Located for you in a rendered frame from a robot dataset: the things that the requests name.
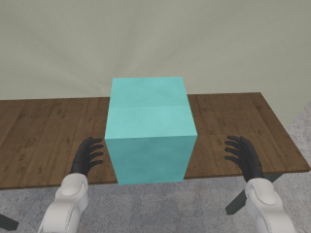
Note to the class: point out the robot left hand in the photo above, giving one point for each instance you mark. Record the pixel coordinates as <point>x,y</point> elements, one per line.
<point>81,163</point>

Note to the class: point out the table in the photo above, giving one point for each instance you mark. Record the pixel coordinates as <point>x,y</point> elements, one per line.
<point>39,139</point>

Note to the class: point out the robot right forearm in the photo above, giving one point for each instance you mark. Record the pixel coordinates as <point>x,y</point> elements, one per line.
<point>266,207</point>

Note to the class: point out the carton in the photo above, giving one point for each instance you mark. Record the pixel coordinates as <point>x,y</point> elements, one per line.
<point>150,132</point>

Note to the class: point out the robot left forearm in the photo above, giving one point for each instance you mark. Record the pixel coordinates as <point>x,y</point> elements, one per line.
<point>64,213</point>

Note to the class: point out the robot right hand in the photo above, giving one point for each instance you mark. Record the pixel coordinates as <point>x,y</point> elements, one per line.
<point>248,159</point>

